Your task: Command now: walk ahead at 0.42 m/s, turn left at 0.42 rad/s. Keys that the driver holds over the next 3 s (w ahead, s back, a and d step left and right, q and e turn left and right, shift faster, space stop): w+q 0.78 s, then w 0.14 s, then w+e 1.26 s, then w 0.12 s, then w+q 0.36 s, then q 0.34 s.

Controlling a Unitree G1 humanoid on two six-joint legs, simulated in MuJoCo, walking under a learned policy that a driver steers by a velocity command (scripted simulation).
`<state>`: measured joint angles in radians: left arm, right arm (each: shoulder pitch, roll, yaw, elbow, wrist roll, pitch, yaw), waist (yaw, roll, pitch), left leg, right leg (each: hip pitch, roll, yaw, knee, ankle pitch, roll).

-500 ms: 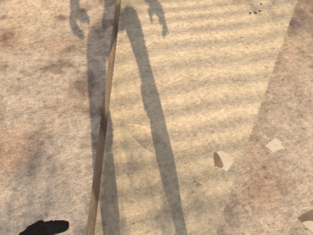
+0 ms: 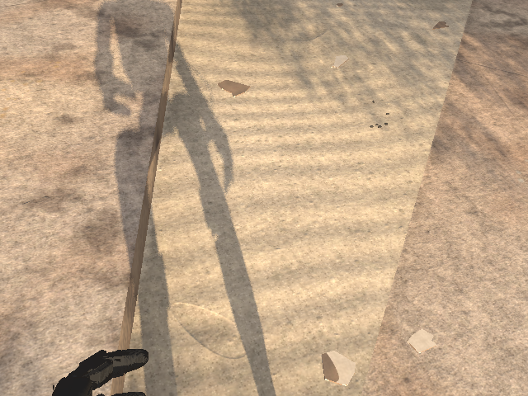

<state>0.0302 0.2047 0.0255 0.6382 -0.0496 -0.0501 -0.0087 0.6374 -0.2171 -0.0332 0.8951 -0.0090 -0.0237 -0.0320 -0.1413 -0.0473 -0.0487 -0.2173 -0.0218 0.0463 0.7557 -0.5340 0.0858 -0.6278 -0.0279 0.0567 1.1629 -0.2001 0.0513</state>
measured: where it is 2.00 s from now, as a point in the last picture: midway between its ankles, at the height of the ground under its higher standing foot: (106, 232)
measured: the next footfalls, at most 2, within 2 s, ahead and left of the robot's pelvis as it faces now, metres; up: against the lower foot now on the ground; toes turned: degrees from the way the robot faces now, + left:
right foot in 0.30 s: +0.35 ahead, -0.15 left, +0.00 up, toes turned +15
left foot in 0.80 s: +0.45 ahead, +0.16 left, +0.00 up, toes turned +32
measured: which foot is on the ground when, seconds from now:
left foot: down 0.00-0.32, up 0.34-0.78, down 0.80-1.00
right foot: up 0.00-0.28, down 0.30-0.80, up 0.82-1.00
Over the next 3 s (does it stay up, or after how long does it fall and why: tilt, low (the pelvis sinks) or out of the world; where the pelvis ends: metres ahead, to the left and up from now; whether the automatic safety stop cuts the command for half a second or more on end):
stays up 1.53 0.35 0.16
